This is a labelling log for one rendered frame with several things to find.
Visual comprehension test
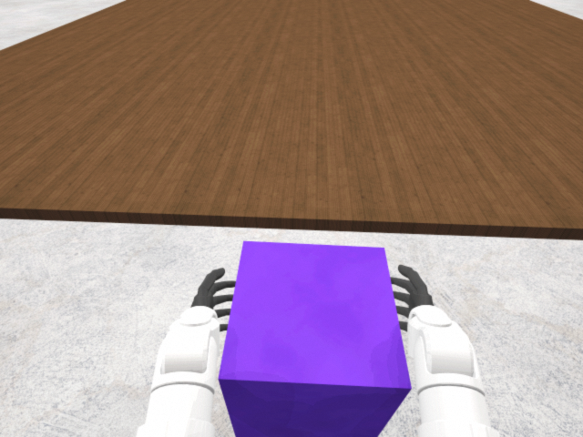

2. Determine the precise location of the robot right hand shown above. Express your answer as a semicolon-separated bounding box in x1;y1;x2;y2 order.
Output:
390;265;434;331

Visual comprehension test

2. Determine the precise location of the carton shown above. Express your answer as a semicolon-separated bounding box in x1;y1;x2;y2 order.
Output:
218;241;412;437

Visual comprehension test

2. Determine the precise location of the right robot forearm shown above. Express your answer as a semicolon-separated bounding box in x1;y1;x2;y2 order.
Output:
407;305;500;437

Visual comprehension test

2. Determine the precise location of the left robot forearm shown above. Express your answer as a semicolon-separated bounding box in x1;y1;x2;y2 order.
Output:
136;306;220;437

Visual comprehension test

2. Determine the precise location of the robot left hand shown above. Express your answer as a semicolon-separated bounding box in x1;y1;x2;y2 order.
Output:
191;268;236;332

